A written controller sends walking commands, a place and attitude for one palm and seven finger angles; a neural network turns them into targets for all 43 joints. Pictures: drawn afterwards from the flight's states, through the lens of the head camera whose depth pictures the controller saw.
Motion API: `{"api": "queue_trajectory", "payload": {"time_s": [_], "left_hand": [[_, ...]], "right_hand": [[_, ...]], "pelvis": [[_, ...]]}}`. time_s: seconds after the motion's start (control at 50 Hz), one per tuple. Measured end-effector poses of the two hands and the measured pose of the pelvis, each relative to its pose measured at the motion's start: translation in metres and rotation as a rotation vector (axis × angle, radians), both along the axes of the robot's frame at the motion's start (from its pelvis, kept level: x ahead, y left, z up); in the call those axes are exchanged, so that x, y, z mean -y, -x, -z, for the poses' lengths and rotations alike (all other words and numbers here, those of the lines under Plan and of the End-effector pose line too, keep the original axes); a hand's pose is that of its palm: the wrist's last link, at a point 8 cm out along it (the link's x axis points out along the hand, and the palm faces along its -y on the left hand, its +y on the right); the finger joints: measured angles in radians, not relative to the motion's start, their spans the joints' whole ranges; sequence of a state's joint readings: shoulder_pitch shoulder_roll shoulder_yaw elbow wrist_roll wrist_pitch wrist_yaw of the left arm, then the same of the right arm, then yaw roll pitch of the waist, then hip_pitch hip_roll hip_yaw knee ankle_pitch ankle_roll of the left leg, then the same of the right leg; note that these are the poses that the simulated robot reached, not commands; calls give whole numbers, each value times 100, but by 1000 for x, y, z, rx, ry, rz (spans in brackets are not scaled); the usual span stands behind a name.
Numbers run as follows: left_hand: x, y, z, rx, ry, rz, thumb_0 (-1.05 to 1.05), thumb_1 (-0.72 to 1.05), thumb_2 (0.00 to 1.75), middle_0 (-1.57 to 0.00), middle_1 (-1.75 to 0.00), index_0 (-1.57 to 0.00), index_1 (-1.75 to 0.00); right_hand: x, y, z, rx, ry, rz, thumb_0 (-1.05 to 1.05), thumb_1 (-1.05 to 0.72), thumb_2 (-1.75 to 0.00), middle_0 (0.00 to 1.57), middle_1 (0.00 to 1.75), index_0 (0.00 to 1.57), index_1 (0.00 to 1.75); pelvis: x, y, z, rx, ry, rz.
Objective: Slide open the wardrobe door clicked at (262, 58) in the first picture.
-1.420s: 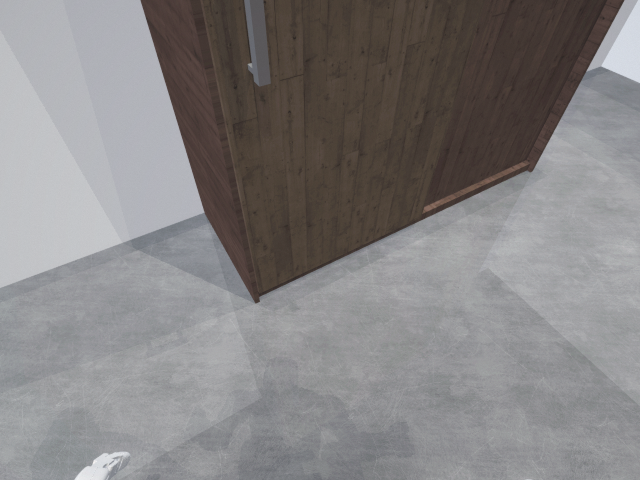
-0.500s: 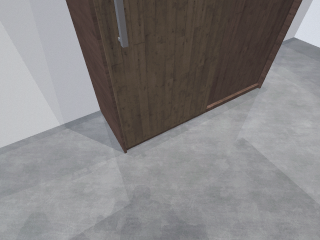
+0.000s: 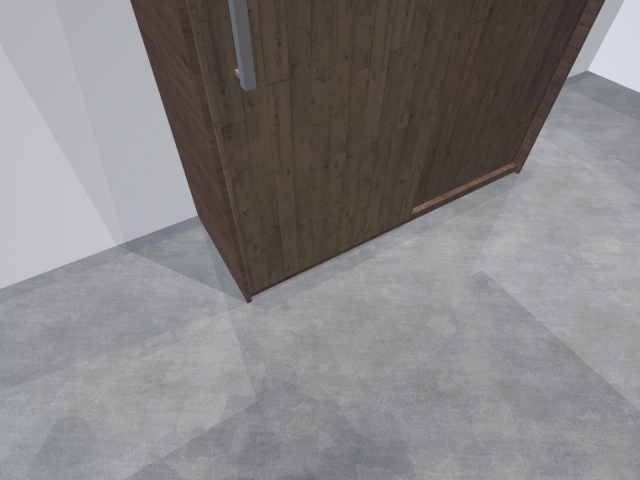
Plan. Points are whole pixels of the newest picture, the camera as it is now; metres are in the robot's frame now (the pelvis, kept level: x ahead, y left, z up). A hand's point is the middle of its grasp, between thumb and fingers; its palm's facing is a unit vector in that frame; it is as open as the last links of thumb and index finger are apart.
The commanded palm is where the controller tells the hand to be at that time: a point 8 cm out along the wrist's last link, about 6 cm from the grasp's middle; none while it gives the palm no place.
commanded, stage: look at it before walking up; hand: left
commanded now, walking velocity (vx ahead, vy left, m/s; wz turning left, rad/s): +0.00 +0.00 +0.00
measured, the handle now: (235, 18) +0.86 +0.22 +0.20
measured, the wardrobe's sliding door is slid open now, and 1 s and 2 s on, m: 0.00 0.00 0.00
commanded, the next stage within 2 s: walk to a spot facing it in 0.02 s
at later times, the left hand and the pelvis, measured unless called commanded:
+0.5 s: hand out of the picture +0.06 +0.19 -0.18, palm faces -0.15 -0.95 -0.29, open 7.4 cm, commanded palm none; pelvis -0.01 -0.02 -0.02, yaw -11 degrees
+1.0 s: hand out of the picture +0.10 +0.18 -0.17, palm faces -0.32 -0.92 -0.24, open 7.4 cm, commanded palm none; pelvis -0.01 +0.00 +0.00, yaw -25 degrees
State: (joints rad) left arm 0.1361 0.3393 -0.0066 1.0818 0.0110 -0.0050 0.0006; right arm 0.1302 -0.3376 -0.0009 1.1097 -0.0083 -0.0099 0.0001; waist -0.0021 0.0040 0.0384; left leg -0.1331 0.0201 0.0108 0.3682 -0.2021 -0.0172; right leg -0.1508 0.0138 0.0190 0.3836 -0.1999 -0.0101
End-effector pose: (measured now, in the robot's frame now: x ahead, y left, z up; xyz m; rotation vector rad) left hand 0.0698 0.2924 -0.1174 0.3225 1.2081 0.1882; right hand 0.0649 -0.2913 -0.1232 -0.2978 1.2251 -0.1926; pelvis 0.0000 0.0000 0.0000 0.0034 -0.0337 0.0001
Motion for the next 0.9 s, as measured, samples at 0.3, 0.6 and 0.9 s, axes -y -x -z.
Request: {"api": "queue_trajectory", "payload": {"time_s": [0.3, 0.6, 0.9], "left_hand": [[4, -2, 7, -30, 5, 13, 0, 90, 89, -20, -30, -20, -30], [75, 13, 25, -77, 50, 112, 0, 90, 89, -21, -30, -20, -30], [82, -13, 12, -69, 90, 242, 0, 90, 89, -21, -30, -20, -30]], "right_hand": [[-10, -7, 4, 47, -9, 40, 1, -90, -90, 20, 29, 20, 30], [-9, 64, 50, -5, -138, 239, 1, -90, -90, 20, 30, 20, 30], [5, 94, 8, 74, -56, 375, 1, -91, -90, 19, 29, 20, 30]], "pelvis": [[-3, 1, 4, -7, -4, 56], [27, 22, 25, 5, -25, 214], [18, 23, 3, -54, -24, 385]]}}
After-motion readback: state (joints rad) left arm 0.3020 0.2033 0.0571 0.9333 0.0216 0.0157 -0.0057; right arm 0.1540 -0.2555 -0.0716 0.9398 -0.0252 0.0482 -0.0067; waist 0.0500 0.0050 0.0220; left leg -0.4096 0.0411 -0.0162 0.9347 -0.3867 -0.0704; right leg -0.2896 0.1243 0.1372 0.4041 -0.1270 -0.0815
